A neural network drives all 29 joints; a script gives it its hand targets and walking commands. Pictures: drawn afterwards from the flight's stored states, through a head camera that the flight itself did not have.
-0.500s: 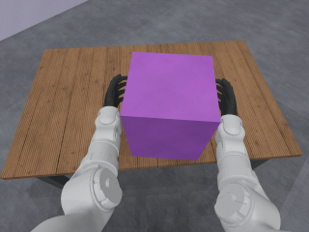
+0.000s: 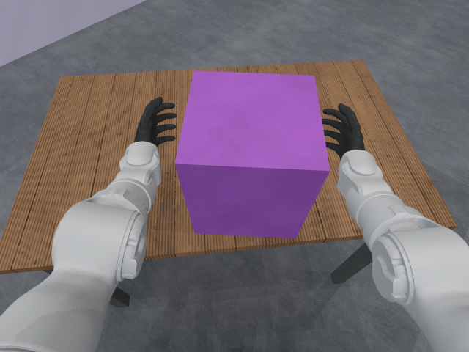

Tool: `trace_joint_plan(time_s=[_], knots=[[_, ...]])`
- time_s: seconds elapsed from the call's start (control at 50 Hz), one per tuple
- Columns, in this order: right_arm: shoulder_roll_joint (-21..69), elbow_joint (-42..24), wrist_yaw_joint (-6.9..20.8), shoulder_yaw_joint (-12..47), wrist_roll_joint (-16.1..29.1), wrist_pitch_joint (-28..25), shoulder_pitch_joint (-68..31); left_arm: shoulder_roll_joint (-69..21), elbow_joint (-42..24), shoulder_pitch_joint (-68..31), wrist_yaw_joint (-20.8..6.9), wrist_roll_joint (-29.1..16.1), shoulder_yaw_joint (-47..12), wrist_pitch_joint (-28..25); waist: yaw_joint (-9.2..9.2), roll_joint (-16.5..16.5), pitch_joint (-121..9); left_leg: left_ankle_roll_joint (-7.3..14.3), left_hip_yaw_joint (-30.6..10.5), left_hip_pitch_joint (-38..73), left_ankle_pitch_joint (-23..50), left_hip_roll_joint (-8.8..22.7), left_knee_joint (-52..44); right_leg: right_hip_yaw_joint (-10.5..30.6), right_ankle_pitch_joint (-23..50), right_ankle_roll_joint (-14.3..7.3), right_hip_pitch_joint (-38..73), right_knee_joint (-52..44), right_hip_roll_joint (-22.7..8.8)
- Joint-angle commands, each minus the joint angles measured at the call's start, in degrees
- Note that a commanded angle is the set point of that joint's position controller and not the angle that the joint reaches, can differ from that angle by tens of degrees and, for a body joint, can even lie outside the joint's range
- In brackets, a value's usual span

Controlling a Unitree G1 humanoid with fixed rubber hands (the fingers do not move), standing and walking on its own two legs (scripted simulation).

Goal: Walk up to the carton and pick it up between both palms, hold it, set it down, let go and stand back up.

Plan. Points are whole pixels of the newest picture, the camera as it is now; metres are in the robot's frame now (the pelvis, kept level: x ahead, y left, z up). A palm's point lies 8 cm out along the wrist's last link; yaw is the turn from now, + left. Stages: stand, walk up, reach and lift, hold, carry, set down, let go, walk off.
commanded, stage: set down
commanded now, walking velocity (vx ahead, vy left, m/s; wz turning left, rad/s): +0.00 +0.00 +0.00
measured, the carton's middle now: (249, 161) +0.47 +0.00 +0.01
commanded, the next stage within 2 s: none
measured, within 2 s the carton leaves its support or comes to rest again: neither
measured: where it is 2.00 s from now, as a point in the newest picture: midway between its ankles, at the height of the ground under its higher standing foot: outside the picture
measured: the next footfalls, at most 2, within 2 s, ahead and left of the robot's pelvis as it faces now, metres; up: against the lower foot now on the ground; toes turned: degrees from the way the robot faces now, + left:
none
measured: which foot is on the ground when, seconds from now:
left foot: down 0.00-1.00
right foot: down 0.00-1.00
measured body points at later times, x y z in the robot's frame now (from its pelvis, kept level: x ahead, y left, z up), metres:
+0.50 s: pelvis -0.02 -0.01 -0.01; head +0.08 +0.01 +0.42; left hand +0.49 +0.19 +0.10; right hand +0.48 -0.21 +0.09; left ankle +0.00 +0.11 -0.72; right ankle +0.00 -0.10 -0.72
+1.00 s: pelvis -0.02 -0.01 +0.01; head +0.05 +0.01 +0.45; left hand +0.49 +0.21 +0.19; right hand +0.48 -0.22 +0.19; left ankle +0.00 +0.11 -0.72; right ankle +0.00 -0.10 -0.72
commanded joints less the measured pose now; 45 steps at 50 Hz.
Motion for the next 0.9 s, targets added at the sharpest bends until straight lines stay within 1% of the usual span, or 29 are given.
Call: trace_joint_plan(time_s=[0.0,0.08,0.16,0.18,0.2,0.24,0.26,0.28,0.3,0.32,0.34,0.38,0.4,0.42,0.44,0.46,0.5,0.54,0.56,0.58,0.66,0.7,0.72,0.74,0.78,0.82,0.84,0.86,0.88], knots=[[-12.89,-6.73,0.81,2.40,3.62,-3.08,-23.98,9.60,-6.33,-24.60,-0.87,-3.84,-3.86,-3.30,-0.44,4.19,-39.03,-4.96,-3.03,25.74,31.09,-1.60,3.44,0.81,26.27,2.46,11.00,1.74,0.54],[-15.36,-6.89,2.85,4.91,7.61,-2.92,-26.19,10.47,-8.38,-28.11,-1.86,-8.38,-8.34,-4.02,-0.41,5.26,-42.05,-4.88,-2.75,23.99,28.21,-1.85,4.11,0.43,23.52,2.45,8.39,3.20,0.28],[-16.44,-9.82,4.64,6.67,11.03,-1.81,-29.18,10.25,-12.85,-32.17,-2.51,-12.11,-11.74,-3.15,-0.32,5.36,-47.67,-4.27,-2.20,21.59,26.33,-2.28,5.53,0.83,24.91,2.96,9.24,5.46,-0.16],[-15.62,-7.98,5.09,8.42,12.10,-1.09,-28.99,11.37,-10.36,-30.97,-2.82,-10.57,-11.44,-2.51,1.11,4.40,-45.12,-3.58,-2.82,19.78,26.64,-2.24,4.71,1.36,24.71,2.49,10.87,5.37,-0.62],[-15.83,-6.79,5.31,8.02,12.24,-0.73,-28.85,11.15,-10.59,-31.57,-3.13,-10.66,-12.08,-2.27,0.25,4.23,-44.42,-3.30,-2.83,18.22,24.94,-2.51,4.35,1.54,23.81,2.50,11.42,5.55,-0.80],[-16.28,-7.61,5.59,8.04,12.61,-0.64,-29.58,12.08,-10.83,-31.94,-3.29,-11.13,-12.37,-2.21,0.40,3.56,-45.88,-2.87,-2.86,15.72,23.43,-2.74,4.46,1.75,23.28,2.73,12.12,6.40,-1.03],[-17.13,-9.21,5.58,7.83,12.75,-0.78,-30.12,12.50,-11.69,-32.21,-3.22,-11.18,-12.03,-2.10,0.51,3.45,-47.97,-2.86,-2.65,14.75,24.10,-2.79,4.71,2.01,24.94,2.77,13.49,6.76,-1.12],[-17.39,-8.80,5.51,7.46,12.70,-0.74,-30.52,12.33,-11.59,-32.39,-3.18,-11.40,-12.33,-1.85,0.00,3.40,-48.27,-2.86,-2.74,14.14,23.80,-2.96,4.78,2.14,25.92,2.83,13.95,7.15,-1.09],[-18.44,-9.97,5.38,7.17,12.78,-0.42,-31.23,13.01,-11.94,-32.78,-3.20,-11.27,-12.14,-1.16,-0.20,3.00,-49.55,-2.82,-2.65,14.27,23.50,-3.14,4.53,2.24,26.53,3.03,15.16,6.96,-1.01],[-18.49,-10.69,5.22,7.26,13.08,0.04,-31.49,13.49,-13.20,-33.11,-3.18,-11.46,-11.74,-0.57,-0.02,2.68,-49.92,-2.59,-2.44,13.81,22.73,-3.33,4.40,2.34,27.10,3.24,16.04,7.06,-1.09],[-18.93,-10.38,5.02,6.74,12.70,0.61,-32.09,13.80,-12.83,-33.58,-3.28,-11.38,-11.85,0.15,-0.86,2.17,-49.64,-2.31,-2.64,13.34,21.77,-3.32,3.99,2.33,27.09,3.25,16.17,6.89,-1.11],[-18.89,-11.61,4.42,6.12,11.56,1.26,-32.94,14.77,-12.21,-33.72,-3.55,-10.77,-10.93,1.01,-0.94,0.85,-49.83,-1.81,-2.35,10.67,19.66,-3.79,3.27,2.95,28.37,3.75,19.88,6.96,-1.48],[-18.86,-10.73,4.23,5.49,11.31,1.49,-32.68,14.44,-12.30,-33.97,-3.48,-10.63,-10.91,1.23,-1.19,1.18,-49.72,-1.93,-2.43,10.34,18.86,-3.79,2.72,2.86,28.29,3.77,20.60,7.08,-1.47],[-18.89,-10.15,4.11,5.55,11.08,1.74,-32.37,14.37,-10.47,-33.07,-3.55,-10.11,-10.82,1.59,-1.17,1.31,-48.67,-1.81,-2.54,10.92,18.73,-3.68,2.63,2.80,27.22,3.75,20.24,6.67,-1.48],[-18.78,-10.81,4.06,6.06,11.64,1.96,-32.66,14.98,-11.16,-32.93,-3.48,-9.84,-9.92,1.81,-0.16,1.14,-48.43,-1.79,-2.29,11.36,19.46,-3.71,2.23,2.89,28.03,3.85,21.12,6.40,-1.55],[-19.50,-11.66,4.00,5.63,11.79,2.12,-33.26,15.51,-12.22,-33.96,-3.25,-9.51,-9.79,2.16,-0.39,1.74,-48.85,-2.01,-2.28,11.20,19.83,-3.73,1.76,2.95,28.71,3.72,22.26,6.21,-1.42],[-19.73,-11.72,3.57,5.46,11.83,2.92,-33.73,16.11,-12.49,-34.28,-3.08,-9.11,-9.24,3.38,-0.89,0.77,-47.88,-1.97,-2.40,11.80,19.73,-3.73,0.98,2.84,29.62,4.01,23.58,5.68,-1.30],[-20.17,-12.68,3.37,5.62,12.16,3.94,-34.41,16.42,-14.08,-35.22,-2.92,-9.35,-9.13,4.59,-0.75,1.43,-48.31,-2.08,-2.49,13.76,20.75,-3.63,0.16,2.74,30.29,3.77,24.15,4.80,-1.28],[-20.39,-13.19,3.27,5.59,12.49,4.28,-34.63,15.99,-14.98,-35.27,-2.87,-9.31,-9.63,5.30,-1.11,2.23,-48.05,-2.48,-2.71,15.41,21.82,-3.48,-0.01,2.66,30.87,3.58,23.87,4.29,-1.14],[-20.48,-13.21,3.31,6.01,12.86,4.93,-35.42,16.20,-15.22,-35.90,-2.79,-9.52,-9.59,5.96,-0.72,2.80,-47.39,-2.43,-2.75,16.25,21.35,-3.46,-0.15,2.71,29.55,3.47,23.11,3.68,-1.10],[-19.92,-11.82,3.49,7.63,13.96,8.06,-36.49,16.82,-14.56,-36.65,-2.83,-10.18,-9.56,8.37,-0.22,1.39,-42.50,-1.95,-2.96,16.07,18.36,-3.27,-2.23,3.10,26.53,3.29,24.43,1.92,-1.32],[-21.21,-12.34,3.82,7.18,14.67,8.92,-37.01,16.31,-17.32,-37.67,-2.36,-10.69,-10.44,9.43,-0.47,3.64,-43.60,-2.75,-3.50,21.22,21.30,-2.64,-2.48,2.18,25.74,2.82,21.55,0.91,-0.70],[-20.88,-11.59,3.96,7.87,15.19,9.51,-36.47,15.92,-16.97,-36.75,-2.28,-10.48,-10.49,10.25,-0.36,3.90,-42.50,-3.03,-3.67,23.50,23.38,-2.61,-1.90,2.01,26.16,2.56,20.44,0.19,-0.52],[-21.41,-11.26,3.97,7.92,15.45,10.04,-36.79,15.81,-16.94,-37.02,-2.41,-10.71,-10.78,11.14,-0.90,4.17,-41.63,-3.25,-3.99,25.12,24.28,-2.46,-1.78,1.73,26.52,2.40,19.35,-0.35,-0.45],[-21.40,-9.73,4.11,8.87,15.87,11.61,-36.90,16.09,-15.66,-36.61,-2.78,-11.01,-10.69,12.59,-0.88,3.16,-37.78,-2.82,-4.23,25.54,22.47,-2.47,-2.61,1.93,24.54,2.36,18.92,-1.72,-0.57],[-21.42,-9.49,4.24,8.84,16.20,12.52,-37.16,15.42,-16.45,-36.48,-2.93,-10.93,-10.81,13.72,-0.55,4.20,-36.82,-2.99,-4.53,26.65,22.94,-2.34,-3.19,1.71,23.65,2.19,18.57,-2.36,-0.53],[-21.68,-9.77,4.26,8.67,16.13,12.92,-37.67,15.79,-16.52,-37.17,-2.90,-11.11,-10.85,14.07,-0.66,4.04,-36.68,-3.14,-4.67,27.59,23.11,-2.12,-3.27,1.56,22.75,2.06,17.82,-2.88,-0.41],[-21.72,-11.02,4.24,9.00,16.35,13.11,-37.73,16.16,-18.06,-37.03,-2.75,-10.75,-10.22,14.34,0.13,4.05,-37.35,-3.10,-4.50,27.95,24.07,-2.20,-3.24,1.82,23.80,2.03,19.02,-2.99,-0.38],[-21.51,-10.97,4.19,9.14,16.42,13.53,-37.71,15.88,-17.11,-36.06,-2.89,-10.68,-10.36,14.94,-0.30,3.62,-36.55,-3.05,-4.62,27.86,24.74,-2.29,-3.40,1.88,25.06,2.10,19.92,-3.15,-0.37]])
